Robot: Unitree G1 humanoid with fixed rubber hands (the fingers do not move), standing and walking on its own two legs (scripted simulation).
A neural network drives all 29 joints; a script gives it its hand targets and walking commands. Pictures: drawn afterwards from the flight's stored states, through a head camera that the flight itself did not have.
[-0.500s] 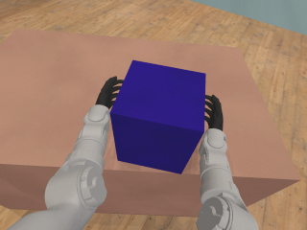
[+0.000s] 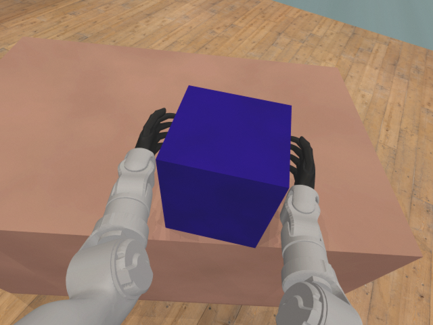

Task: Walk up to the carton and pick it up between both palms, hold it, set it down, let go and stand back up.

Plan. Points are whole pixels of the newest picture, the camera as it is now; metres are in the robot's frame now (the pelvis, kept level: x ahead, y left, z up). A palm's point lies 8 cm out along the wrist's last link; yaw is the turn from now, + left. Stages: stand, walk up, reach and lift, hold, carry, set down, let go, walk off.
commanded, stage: reach and lift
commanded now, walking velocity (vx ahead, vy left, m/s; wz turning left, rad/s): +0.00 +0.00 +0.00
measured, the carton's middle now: (223, 171) +0.43 -0.02 +0.01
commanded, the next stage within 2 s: none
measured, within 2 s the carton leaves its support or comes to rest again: leaves its support in 0.76 s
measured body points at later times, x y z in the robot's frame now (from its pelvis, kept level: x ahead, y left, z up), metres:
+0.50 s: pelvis +0.00 +0.00 +0.00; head +0.04 +0.03 +0.45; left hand +0.44 +0.13 +0.08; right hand +0.39 -0.16 +0.07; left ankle +0.01 +0.11 -0.75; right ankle -0.03 -0.13 -0.75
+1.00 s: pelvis +0.00 +0.00 +0.00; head +0.02 +0.03 +0.45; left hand +0.42 +0.14 +0.09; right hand +0.38 -0.16 +0.09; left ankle +0.01 +0.11 -0.75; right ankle -0.03 -0.12 -0.75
